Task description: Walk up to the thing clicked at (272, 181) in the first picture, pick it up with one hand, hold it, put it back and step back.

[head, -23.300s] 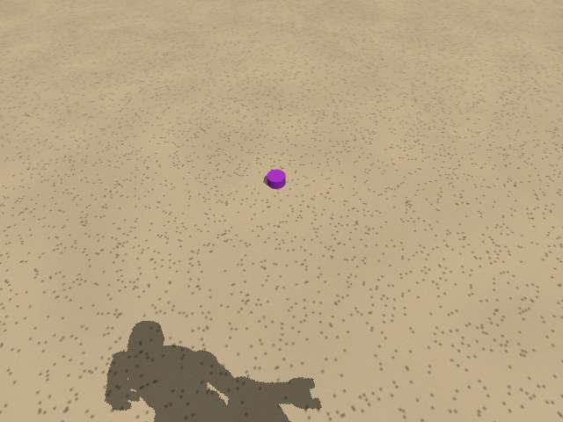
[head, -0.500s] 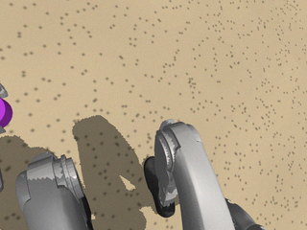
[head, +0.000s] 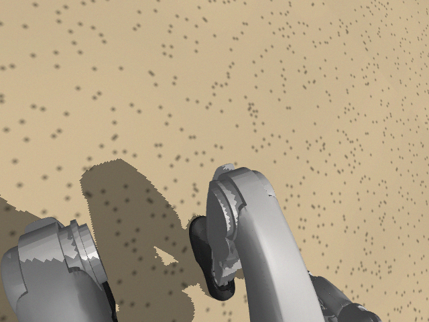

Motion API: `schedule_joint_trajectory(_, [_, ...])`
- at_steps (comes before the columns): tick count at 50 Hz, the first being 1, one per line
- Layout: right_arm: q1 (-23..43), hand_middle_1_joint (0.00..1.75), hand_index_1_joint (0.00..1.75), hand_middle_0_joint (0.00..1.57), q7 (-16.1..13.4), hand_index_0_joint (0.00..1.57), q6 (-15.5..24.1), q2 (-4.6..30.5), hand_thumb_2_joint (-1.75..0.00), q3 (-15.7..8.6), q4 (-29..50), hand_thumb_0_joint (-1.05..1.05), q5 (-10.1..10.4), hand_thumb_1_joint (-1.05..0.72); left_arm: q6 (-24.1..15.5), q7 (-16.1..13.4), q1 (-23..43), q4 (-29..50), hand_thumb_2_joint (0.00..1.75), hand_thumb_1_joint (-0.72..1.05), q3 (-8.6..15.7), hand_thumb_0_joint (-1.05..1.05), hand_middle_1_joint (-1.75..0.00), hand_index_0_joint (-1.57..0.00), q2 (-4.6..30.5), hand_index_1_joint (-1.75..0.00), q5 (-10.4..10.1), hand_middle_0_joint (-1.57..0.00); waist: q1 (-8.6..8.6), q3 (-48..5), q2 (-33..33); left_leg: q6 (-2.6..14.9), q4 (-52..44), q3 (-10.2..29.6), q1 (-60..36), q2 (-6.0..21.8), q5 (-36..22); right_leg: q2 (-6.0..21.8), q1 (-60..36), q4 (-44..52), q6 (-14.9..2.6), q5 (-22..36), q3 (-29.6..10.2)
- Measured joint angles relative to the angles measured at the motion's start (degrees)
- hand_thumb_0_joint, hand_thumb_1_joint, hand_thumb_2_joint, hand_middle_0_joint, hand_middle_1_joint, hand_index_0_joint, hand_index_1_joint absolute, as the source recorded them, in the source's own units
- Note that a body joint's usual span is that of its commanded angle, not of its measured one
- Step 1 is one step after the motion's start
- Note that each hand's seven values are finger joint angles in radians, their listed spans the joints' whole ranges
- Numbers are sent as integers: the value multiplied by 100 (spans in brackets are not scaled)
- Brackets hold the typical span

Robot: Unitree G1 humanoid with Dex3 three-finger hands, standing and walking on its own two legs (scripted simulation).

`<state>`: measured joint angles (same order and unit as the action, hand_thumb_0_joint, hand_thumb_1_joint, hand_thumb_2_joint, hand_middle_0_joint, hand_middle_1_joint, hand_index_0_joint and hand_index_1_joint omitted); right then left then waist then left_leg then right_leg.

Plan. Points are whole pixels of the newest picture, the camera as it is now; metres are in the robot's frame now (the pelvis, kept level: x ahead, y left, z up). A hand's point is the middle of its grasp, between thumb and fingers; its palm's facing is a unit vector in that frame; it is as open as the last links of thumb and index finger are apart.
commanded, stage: rest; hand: left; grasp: from above
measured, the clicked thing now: out of the picture +0.42 +0.33 -0.26
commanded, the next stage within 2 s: open in 0.34 s
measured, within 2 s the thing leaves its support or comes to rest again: rests again in 1.76 s
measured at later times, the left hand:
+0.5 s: hand out of the picture +0.42 +0.32 -0.25, palm faces -0.47 -0.16 -0.87, open 10.8 cm
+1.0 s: hand out of the picture +0.42 +0.32 -0.25, palm faces -0.46 -0.16 -0.88, open 13.6 cm
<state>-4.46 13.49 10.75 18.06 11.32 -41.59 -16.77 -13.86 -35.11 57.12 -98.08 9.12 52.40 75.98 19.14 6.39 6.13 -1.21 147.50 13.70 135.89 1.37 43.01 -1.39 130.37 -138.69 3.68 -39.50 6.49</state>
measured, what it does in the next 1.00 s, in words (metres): stands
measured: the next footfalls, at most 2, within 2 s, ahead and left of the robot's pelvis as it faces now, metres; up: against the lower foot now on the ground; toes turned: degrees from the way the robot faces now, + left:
none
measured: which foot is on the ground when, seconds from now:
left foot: down 0.00-1.00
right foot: down 0.00-1.00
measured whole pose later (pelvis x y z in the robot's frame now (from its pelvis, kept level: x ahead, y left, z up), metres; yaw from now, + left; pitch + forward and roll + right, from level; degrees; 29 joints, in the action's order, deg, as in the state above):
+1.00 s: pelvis -0.01 +0.00 +0.00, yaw -2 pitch +28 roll -14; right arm -3.5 16.1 14.2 19.6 15.1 -39.9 -17.7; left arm -13.0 -37.4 58.8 -101.7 8.3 56.2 75.1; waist 20.9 8.8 7.8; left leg -0.6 148.6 15.5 135.4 1.5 42.6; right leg -2.2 128.8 -137.8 4.3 -38.3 8.0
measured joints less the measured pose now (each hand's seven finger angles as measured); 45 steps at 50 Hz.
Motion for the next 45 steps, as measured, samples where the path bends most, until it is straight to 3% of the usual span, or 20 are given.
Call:
schedule_joint_trajectory(3, [22, 30, 30, 20, 38, 21, 40, 5, -90, 37, 15, 0, -11, -90, -13, -58, -3, -48, 71, -20, 79, -1, -87, -60, 49, -82, -1, -39, 28, 35, 25, -1, 22, 27, -18, -3, 14, -5, -30, -2, 4, -6, 21])
schedule_joint_trajectory(14, [92, 30, 30, 20, 143, 21, 137, 30, -90, 192, 64, 0, -65, -91, 13, -207, 97, -269, 71, -20, -83, -1, -87, -60, 131, -81, -30, -39, 66, 106, 50, 12, 31, 73, -39, 15, 19, -34, -58, 35, 38, 27, 57])
schedule_joint_trajectory(27, [91, 30, 30, 20, 143, 20, 229, 117, -90, 327, 117, 0, -78, -91, -68, -228, 208, -540, 71, -20, -39, -1, -87, -60, 349, -83, -51, -39, 152, 236, 95, 29, 74, 128, -82, 18, -35, -63, -128, 49, 54, 105, 100])
schedule_joint_trajectory(33, [55, 31, 30, 20, 150, 21, 241, 138, -90, 381, 120, 0, -85, -90, -105, -215, 184, -514, 74, -21, -85, 0, -92, -47, 388, -89, -15, -33, 161, 256, 130, 33, 75, 149, -83, 21, -47, -73, -138, 68, 59, 128, 118])
schedule_joint_trajectory(45, [83, 31, 30, 20, 240, 21, 332, 160, -90, 385, 134, 0, -118, -90, 21, -303, 152, -334, 92, -41, -125, 0, -104, -18, 378, -101, -48, -15, 161, 272, 189, 43, 113, 190, -74, 20, -30, -88, -156, 74, 69, 128, 150])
